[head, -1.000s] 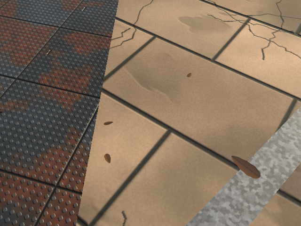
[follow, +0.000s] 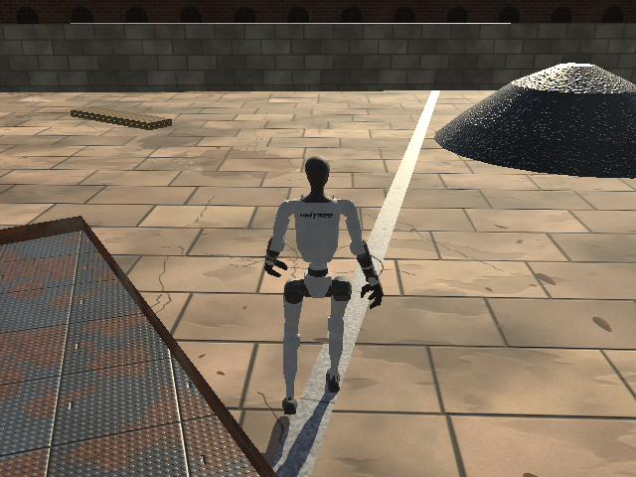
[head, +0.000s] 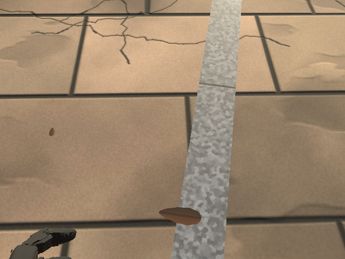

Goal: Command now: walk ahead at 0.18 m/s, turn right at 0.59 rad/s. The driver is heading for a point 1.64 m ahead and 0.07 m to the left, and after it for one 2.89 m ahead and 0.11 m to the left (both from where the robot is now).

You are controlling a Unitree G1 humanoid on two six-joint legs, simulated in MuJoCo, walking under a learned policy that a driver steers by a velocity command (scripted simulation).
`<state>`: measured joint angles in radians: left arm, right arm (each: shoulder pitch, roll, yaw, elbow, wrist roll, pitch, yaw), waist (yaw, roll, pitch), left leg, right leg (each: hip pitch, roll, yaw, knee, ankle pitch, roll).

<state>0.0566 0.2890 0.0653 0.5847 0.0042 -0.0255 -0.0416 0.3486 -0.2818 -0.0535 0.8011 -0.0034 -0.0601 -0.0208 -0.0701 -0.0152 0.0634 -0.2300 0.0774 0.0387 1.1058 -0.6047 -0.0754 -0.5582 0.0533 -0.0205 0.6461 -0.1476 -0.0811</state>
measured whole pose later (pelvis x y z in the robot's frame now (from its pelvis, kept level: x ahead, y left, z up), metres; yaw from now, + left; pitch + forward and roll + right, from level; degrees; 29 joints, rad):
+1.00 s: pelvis +0.11 +0.01 +0.02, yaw -13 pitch -1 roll +0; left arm 0.25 0.19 0.02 0.81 0.01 0.01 0.03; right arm 0.22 -0.23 -0.04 0.78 -0.01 0.00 -0.02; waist -0.01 0.01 0.02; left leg -0.29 0.03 -0.03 0.56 -0.25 -0.04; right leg -0.20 0.01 0.06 0.56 -0.34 0.01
